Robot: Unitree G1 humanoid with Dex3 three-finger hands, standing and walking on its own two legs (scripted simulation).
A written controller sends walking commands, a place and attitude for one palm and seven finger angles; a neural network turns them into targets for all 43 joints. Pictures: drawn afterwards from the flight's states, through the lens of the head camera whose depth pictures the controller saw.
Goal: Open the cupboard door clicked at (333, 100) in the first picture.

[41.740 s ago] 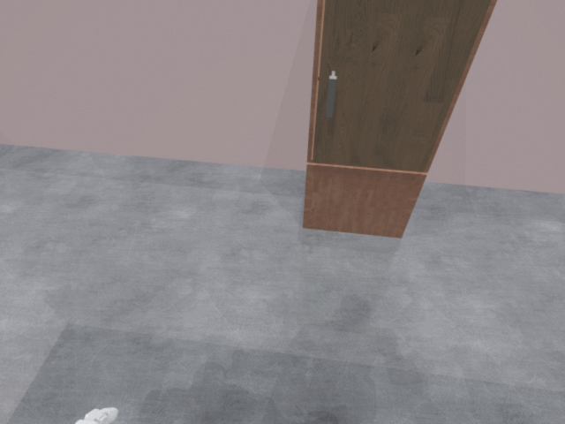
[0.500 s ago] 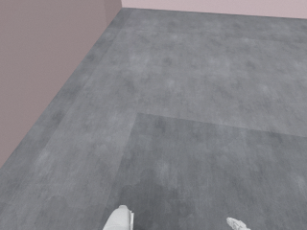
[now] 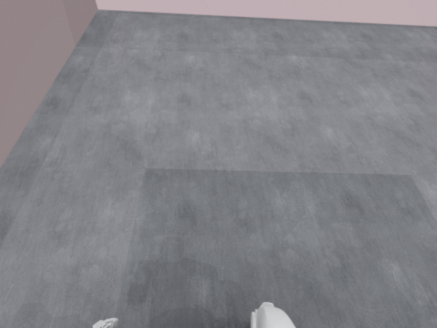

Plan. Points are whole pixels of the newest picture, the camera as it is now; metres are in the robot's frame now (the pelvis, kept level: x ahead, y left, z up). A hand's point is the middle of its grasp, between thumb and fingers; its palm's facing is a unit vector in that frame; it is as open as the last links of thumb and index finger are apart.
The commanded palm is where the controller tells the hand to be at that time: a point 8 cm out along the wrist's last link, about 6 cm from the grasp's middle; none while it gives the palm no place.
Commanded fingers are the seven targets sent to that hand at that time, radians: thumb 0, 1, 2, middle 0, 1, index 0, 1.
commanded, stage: turn to face it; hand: left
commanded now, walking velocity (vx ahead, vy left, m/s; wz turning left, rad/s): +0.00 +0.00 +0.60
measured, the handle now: out of the picture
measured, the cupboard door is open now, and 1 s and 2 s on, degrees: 41 41 41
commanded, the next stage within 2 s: none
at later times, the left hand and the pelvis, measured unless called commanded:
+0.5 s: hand out of the picture +0.12 +0.22 -0.21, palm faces +0.33 -0.93 -0.18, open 7.3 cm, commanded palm none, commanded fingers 0.00 0.90 0.90 -0.20 -0.30 -0.20 -0.30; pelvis +0.09 +0.00 -0.03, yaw +18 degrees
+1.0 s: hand out of the picture +0.10 +0.15 -0.15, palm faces +0.55 -0.78 -0.30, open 7.4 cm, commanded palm none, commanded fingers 0.00 0.90 0.90 -0.20 -0.30 -0.20 -0.30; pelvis +0.14 -0.07 -0.01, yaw +35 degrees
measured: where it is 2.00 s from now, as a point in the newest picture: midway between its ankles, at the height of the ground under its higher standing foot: outside the picture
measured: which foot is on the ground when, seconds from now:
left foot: down 0.00-0.10, up 0.12-0.40, down 0.42-0.88, up 0.90-1.00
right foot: up 0.00-0.06, down 0.08-0.42, up 0.44-0.86, down 0.88-1.00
